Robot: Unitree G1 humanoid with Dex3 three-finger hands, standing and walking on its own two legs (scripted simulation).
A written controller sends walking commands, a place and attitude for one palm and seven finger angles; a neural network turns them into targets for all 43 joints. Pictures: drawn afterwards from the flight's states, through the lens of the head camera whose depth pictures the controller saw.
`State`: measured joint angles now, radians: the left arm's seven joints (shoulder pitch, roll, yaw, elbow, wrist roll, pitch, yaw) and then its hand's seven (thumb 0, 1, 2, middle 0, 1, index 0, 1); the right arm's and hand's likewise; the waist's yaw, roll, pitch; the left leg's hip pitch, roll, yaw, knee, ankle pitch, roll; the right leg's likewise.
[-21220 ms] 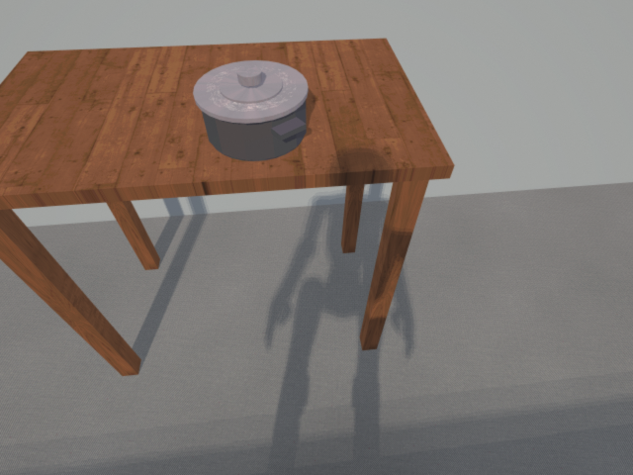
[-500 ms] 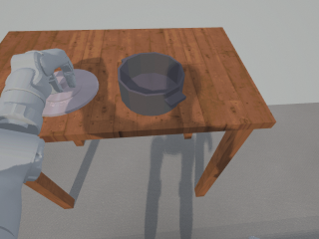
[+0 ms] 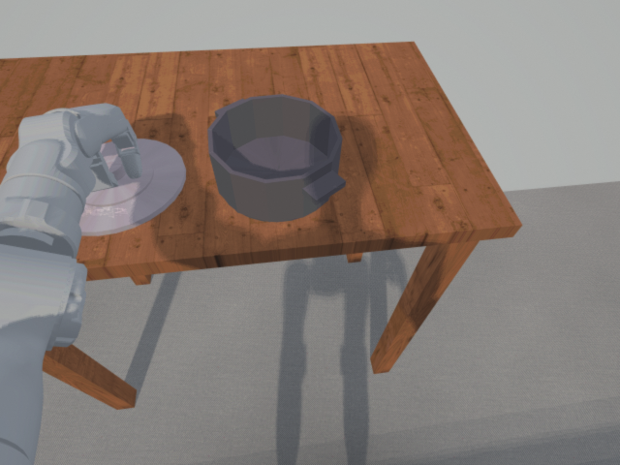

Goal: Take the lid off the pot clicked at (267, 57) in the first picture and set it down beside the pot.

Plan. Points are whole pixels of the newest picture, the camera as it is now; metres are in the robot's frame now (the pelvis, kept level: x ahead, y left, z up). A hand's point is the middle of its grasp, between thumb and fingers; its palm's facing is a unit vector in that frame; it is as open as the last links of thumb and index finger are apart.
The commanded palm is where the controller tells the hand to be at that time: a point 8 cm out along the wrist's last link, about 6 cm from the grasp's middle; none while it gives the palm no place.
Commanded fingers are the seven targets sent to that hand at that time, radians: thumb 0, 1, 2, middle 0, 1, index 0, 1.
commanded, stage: open the fingers wide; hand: left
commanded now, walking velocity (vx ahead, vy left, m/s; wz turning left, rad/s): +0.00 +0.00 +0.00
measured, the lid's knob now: (109, 169) +0.50 +0.26 +0.09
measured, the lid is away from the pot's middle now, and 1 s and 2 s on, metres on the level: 0.23 0.23 0.23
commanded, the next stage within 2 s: raise the empty hand in 1.16 s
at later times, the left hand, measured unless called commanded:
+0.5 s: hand (104, 172) +0.47 +0.25 +0.11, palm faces -0.40 -0.07 -0.92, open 5.8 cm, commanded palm +0.48 +0.24 +0.17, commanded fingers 0.00 0.24 0.90 -0.57 -0.90 -0.65 -0.89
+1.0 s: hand (103, 164) +0.48 +0.25 +0.12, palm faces -0.37 -0.07 -0.92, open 10.3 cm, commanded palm +0.48 +0.25 +0.17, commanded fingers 0.00 -0.13 0.89 -0.47 -0.62 -0.47 -0.62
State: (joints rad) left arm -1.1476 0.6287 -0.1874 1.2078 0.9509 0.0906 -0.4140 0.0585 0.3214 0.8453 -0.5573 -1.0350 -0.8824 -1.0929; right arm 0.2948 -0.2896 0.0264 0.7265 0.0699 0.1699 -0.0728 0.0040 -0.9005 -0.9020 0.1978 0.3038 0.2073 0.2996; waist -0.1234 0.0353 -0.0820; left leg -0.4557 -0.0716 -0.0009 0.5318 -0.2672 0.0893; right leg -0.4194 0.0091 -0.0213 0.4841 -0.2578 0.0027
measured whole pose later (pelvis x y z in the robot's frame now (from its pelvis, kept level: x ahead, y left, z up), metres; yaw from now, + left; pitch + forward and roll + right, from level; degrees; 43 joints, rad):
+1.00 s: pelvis +0.01 +0.00 +0.00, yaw -1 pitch +12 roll -2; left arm -1.03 0.65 -0.14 1.05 0.95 0.01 -0.35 0.00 -0.06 0.88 -0.49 -0.69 -0.53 -0.70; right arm 0.27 -0.28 0.02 0.70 0.07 0.22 -0.08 0.00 -0.90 -0.90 0.20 0.30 0.21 0.30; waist -0.10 0.04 -0.10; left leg -0.45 -0.06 0.00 0.54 -0.29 0.09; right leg -0.41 0.02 -0.01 0.48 -0.27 0.00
